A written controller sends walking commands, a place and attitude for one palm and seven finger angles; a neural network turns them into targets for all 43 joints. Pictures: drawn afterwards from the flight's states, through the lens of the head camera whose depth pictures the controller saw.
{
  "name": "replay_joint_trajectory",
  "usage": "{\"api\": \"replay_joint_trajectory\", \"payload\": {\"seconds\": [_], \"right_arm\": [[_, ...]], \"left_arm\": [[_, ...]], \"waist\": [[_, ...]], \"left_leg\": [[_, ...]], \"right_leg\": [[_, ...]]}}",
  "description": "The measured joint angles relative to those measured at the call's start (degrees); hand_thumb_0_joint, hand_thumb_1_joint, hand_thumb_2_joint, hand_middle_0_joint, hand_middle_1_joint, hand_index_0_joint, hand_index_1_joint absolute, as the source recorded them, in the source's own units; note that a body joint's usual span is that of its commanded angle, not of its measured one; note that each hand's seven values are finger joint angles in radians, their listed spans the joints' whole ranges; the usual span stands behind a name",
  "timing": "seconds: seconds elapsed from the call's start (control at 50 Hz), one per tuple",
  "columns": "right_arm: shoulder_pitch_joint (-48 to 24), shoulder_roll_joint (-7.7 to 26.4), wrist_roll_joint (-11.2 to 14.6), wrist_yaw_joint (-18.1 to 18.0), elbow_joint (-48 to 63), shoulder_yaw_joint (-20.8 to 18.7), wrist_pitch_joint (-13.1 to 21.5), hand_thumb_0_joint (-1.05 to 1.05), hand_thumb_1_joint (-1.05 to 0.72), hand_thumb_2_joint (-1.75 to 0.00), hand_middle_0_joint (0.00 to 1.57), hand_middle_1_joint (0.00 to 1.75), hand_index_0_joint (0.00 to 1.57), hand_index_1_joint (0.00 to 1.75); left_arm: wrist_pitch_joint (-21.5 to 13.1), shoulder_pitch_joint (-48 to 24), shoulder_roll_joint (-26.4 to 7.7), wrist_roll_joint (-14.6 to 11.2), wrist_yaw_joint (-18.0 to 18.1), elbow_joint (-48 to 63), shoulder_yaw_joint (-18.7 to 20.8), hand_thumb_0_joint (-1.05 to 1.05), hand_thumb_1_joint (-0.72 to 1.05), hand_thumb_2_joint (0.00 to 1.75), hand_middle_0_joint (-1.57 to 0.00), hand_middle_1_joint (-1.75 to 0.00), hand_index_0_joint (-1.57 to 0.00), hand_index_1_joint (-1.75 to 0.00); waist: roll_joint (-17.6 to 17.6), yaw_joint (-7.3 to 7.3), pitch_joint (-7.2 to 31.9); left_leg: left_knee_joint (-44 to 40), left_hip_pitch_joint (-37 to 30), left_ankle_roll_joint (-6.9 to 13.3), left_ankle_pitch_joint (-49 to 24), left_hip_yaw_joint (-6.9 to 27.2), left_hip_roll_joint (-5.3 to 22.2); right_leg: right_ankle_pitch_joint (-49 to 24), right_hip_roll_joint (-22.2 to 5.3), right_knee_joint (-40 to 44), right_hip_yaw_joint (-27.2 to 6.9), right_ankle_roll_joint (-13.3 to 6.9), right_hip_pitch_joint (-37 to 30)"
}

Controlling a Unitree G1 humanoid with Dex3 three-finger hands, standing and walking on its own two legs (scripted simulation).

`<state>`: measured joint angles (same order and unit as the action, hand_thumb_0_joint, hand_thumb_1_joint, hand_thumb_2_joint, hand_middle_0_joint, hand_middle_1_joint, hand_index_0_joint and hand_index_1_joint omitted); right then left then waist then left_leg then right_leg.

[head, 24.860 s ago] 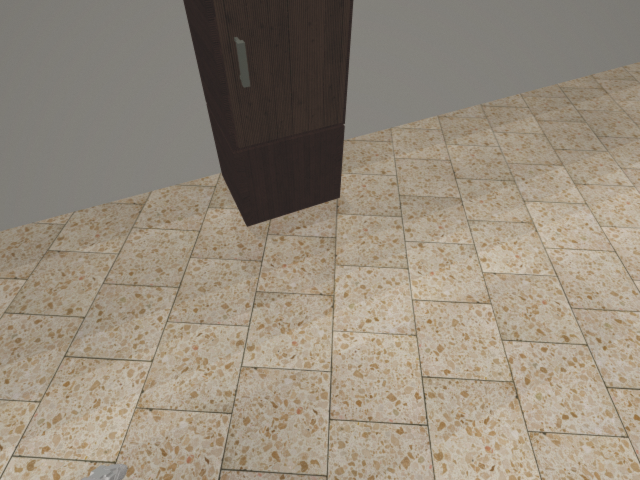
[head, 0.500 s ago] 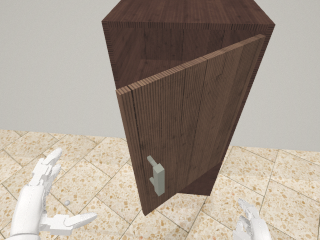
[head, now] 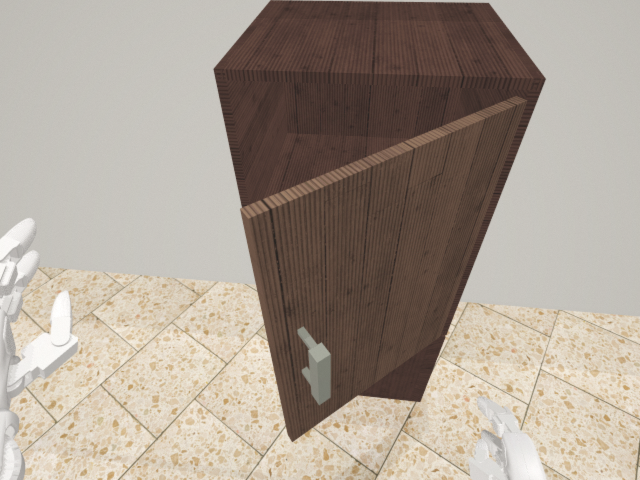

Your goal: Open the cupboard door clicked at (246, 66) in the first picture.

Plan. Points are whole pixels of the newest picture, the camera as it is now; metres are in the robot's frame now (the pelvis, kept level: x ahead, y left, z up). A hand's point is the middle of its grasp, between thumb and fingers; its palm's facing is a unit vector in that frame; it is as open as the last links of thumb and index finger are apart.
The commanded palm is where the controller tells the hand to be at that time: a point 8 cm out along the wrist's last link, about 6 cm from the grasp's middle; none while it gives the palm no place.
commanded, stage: draw the hand back to the body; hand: left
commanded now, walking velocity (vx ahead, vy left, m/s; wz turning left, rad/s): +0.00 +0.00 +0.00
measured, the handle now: (312, 365) +0.29 +0.06 -0.04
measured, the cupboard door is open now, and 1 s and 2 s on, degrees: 41 41 41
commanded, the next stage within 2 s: step back with the hand held close in 0.30 s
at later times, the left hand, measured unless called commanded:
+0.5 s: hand (76, 336) +0.19 +0.26 +0.17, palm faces +0.48 -0.77 -0.41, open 7.4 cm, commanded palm +0.13 +0.29 +0.18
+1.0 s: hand (37, 400) +0.13 +0.27 +0.15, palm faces +0.39 -0.78 -0.49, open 7.4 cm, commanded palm +0.07 +0.30 +0.18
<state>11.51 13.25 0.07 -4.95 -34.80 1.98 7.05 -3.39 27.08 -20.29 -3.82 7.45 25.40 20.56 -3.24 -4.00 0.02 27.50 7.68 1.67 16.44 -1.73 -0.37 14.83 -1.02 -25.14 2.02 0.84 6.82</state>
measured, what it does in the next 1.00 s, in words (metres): shifts its weight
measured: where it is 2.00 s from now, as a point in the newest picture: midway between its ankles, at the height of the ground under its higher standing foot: outside the picture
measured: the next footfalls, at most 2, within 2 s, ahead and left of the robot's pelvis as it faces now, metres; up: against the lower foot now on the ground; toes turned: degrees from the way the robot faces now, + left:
right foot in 1.74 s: -0.32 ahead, -0.10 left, +0.00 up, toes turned -4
left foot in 1.84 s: -0.04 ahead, +0.08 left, +0.00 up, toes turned -6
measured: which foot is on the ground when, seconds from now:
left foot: down 0.00-1.00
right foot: down 0.00-1.00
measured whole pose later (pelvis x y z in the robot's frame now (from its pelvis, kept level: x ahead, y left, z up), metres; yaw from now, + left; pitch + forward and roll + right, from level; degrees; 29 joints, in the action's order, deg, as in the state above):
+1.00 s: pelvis -0.07 +0.01 -0.01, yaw -1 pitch +0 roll -1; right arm 11.5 13.4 0.4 -5.1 -31.7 -0.5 2.2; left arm -10.6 32.1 -23.4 -1.1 8.9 28.5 23.8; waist -0.4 0.3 -2.2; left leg 30.7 19.6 2.6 11.1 -2.7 0.3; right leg 8.1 -0.4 -26.2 1.0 1.3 18.1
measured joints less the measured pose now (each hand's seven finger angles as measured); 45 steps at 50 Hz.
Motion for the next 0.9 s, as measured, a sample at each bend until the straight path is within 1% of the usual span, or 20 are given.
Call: {"api": "replay_joint_trajectory", "payload": {"seconds": [0.06, 0.16, 0.28, 0.46, 0.52, 0.56, 0.66, 0.72, 0.8, 0.9], "right_arm": [[-0.4, 0.1, -0.1, 0.4, -0.2, -0.3, -0.5, 0.01, -0.91, -0.90, 0.20, 0.30, 0.21, 0.30], [-0.4, -0.1, -0.2, 0.3, -0.6, -0.5, -0.8, 0.01, -0.91, -0.90, 0.20, 0.30, 0.21, 0.30], [-0.1, -0.3, -0.3, 0.1, -1.4, -0.6, -0.3, 0.01, -0.91, -0.90, 0.20, 0.30, 0.21, 0.30], [-0.3, -0.3, -0.1, 0.1, -1.6, -0.6, -0.3, 0.01, -0.91, -0.90, 0.20, 0.30, 0.21, 0.30], [-1.0, -0.1, -0.1, 0.3, -0.7, -0.2, -1.6, 0.01, -0.91, -0.90, 0.20, 0.30, 0.21, 0.30], [-1.6, 0.0, -0.3, 0.5, -0.1, -0.3, -2.7, 0.01, -0.91, -0.90, 0.20, 0.30, 0.21, 0.30], [-2.3, 0.8, -0.2, 0.3, 1.6, -1.7, -4.9, 0.01, -0.91, -0.90, 0.20, 0.30, 0.21, 0.30], [-2.2, 1.0, 0.0, 0.0, 2.3, -2.5, -5.9, 0.01, -0.91, -0.90, 0.20, 0.30, 0.21, 0.30], [-1.9, 0.8, 0.3, -0.4, 2.7, -3.1, -6.5, 0.01, -0.91, -0.90, 0.20, 0.30, 0.21, 0.30], [-1.2, 0.5, 0.5, -0.4, 2.8, -3.0, -6.1, 0.01, -0.91, -0.90, 0.20, 0.30, 0.21, 0.30]], "left_arm": [[-0.1, -0.2, 0.8, -0.1, -0.3, -0.7, -0.1, 0.01, 0.79, 0.86, -0.20, -0.30, -0.20, -0.30], [0.2, 0.6, 1.6, 0.1, -0.7, -1.2, -1.6, 0.01, 0.86, 0.89, -0.20, -0.30, -0.20, -0.30], [0.0, 0.9, 1.2, 0.3, -0.6, -0.8, -1.7, 0.02, 0.88, 0.90, -0.21, -0.30, -0.21, -0.30], [-0.8, -0.7, 1.2, 0.6, -0.7, -2.3, -1.1, 0.02, 0.89, 0.90, -0.21, -0.30, -0.21, -0.30], [-3.2, -1.9, 0.2, 0.9, -0.7, -4.0, 1.4, 0.02, 0.89, 0.90, -0.21, -0.30, -0.21, -0.30], [-4.0, -0.9, -0.1, 1.0, -0.6, -4.0, 2.3, 0.02, 0.89, 0.90, -0.21, -0.30, -0.21, -0.30], [-4.0, 3.0, -0.7, 1.3, -0.8, -1.5, 0.9, 0.02, 0.89, 0.90, -0.21, -0.30, -0.20, -0.30], [-4.2, 4.6, -1.9, 1.5, -0.8, 0.4, 0.7, 0.02, 0.89, 0.90, -0.21, -0.30, -0.21, -0.30], [-4.9, 5.6, -3.6, 1.5, -0.2, 1.9, 1.9, 0.02, 0.89, 0.90, -0.21, -0.30, -0.21, -0.30], [-5.9, 5.2, -3.9, 1.8, 0.9, 2.5, 3.1, 0.02, 0.89, 0.90, -0.21, -0.30, -0.21, -0.30]], "waist": [[-0.2, 0.07, -0.4], [-0.1, 0.05, -0.8], [-0.2, -0.01, -1.0], [-0.8, 0.02, -1.3], [-0.8, 1.11, -1.0], [-0.7, 1.97, -0.9], [0.1, 3.40, -1.2], [0.9, 3.82, -1.6], [1.9, 4.05, -2.0], [2.6, 4.16, -2.1]], "left_leg": [[-1.0, -0.6, -0.1, -0.6, -0.1, 0.0], [-2.0, -1.3, -0.3, -1.1, -0.1, 0.2], [-2.5, -2.0, -0.6, -1.4, 0.0, 0.5], [-3.0, -2.2, -0.9, -1.9, 0.2, 0.9], [-2.4, -0.1, -1.0, -2.2, 0.5, 1.2], [-2.5, 1.1, -0.9, -2.5, 0.2, 1.3], [-2.7, 3.4, -0.7, -3.6, -0.8, 1.1], [-2.3, 4.7, -0.5, -4.0, -1.1, 0.8], [-1.0, 6.5, -0.2, -4.4, -1.4, 0.8], [0.8, 9.0, 0.2, -5.1, -1.4, 0.8]], "right_leg": [[-0.5, 0.1, 0.8, -0.1, -0.1, -0.5], [-1.0, 0.3, 1.6, -0.1, -0.3, -1.0], [-1.2, 0.6, 2.1, 0.1, -0.6, -1.7], [-1.7, 0.9, 2.7, 0.2, -0.9, -2.0], [-2.4, 1.3, 3.2, 0.6, -1.0, -0.5], [-3.1, 1.4, 3.5, 0.2, -1.0, 0.8], [-4.0, 1.1, 2.8, -0.8, -0.6, 3.8], [-4.2, 0.8, 1.7, -1.1, -0.5, 5.5], [-4.7, 0.7, 0.5, -1.3, -0.3, 7.3], [-6.0, 0.7, -0.1, -1.3, 0.0, 9.2]]}}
